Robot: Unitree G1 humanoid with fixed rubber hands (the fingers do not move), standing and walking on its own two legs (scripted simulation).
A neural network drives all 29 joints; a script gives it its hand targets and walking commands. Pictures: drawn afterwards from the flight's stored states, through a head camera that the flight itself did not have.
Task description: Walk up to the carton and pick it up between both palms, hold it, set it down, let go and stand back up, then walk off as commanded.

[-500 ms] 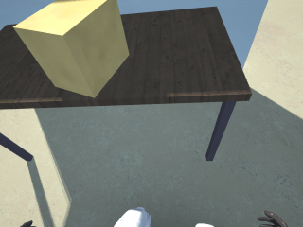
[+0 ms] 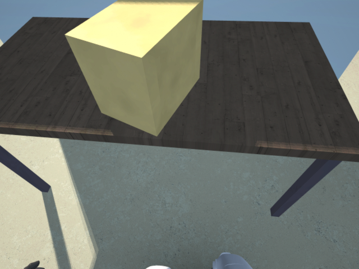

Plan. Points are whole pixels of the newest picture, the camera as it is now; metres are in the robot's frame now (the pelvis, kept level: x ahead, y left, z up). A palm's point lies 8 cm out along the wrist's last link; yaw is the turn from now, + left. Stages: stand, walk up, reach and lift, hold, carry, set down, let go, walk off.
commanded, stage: walk up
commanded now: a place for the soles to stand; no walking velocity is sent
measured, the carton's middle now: (147, 61) +0.66 +0.11 +0.07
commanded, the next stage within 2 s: none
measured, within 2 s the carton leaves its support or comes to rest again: neither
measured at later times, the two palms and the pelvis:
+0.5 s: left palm out of the picture +0.10 +0.50 -0.07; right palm (264, 244) +0.18 -0.18 -0.11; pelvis +0.08 +0.13 +0.00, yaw +5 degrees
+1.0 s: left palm out of the picture +0.10 +0.59 -0.09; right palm (205, 190) +0.31 -0.05 -0.10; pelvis +0.13 +0.23 -0.01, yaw +10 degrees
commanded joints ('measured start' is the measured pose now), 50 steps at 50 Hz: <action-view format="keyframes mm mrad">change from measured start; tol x32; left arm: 1 334 222 61 38 8 -27 32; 50 171 172 7 -69 -26 29 19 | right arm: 1 -108 -142 -92 -184 -52 1 3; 50 -149 -231 -113 -54 -31 -42 -75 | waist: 1 108 7 -149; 14 -16 -230 -116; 17 -94 249 -125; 44 -33 -283 -111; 50 10 76 -43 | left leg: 1 -168 111 -114 69 262 44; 6 -427 151 -184 602 -159 -79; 16 268 56 69 -64 -57 -28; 18 117 342 -499 -396 -220 64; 28 -54 241 -197 -290 -121 155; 33 -274 111 -46 191 169 35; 37 -492 167 -142 595 -216 -78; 45 248 87 50 -50 84 -22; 47 130 425 -449 -345 -110 18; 50 73 349 -277 -305 -112 -10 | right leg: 1 455 -52 15 -339 121 -35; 4 425 -546 640 -397 102 -358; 10 212 -310 187 -297 307 -212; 17 -286 -4 -83 336 -320 -38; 32 328 -19 -52 -216 118 -32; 34 461 -408 591 -356 200 -213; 42 86 -259 199 -183 484 -198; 47 -289 50 79 320 -292 -23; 50 -267 -5 167 372 -127 -39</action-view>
